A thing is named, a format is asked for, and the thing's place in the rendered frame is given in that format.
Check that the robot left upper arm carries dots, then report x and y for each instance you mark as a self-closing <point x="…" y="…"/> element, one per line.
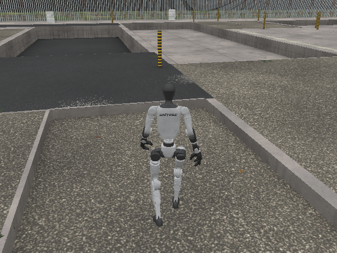
<point x="149" y="119"/>

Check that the robot right forearm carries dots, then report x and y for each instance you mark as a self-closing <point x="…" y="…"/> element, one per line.
<point x="194" y="142"/>

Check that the left robot hand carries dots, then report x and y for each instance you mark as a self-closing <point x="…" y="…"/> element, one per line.
<point x="143" y="145"/>

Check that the right robot thigh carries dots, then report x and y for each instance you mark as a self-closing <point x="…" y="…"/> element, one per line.
<point x="180" y="155"/>

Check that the robot right upper arm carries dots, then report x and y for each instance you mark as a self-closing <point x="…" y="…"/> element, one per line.
<point x="187" y="120"/>

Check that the robot left forearm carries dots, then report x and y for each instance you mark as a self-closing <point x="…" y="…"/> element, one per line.
<point x="144" y="136"/>

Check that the right robot hand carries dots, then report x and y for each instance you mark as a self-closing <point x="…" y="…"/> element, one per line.
<point x="198" y="159"/>

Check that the robot torso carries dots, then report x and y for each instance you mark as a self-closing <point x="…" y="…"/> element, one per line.
<point x="168" y="126"/>

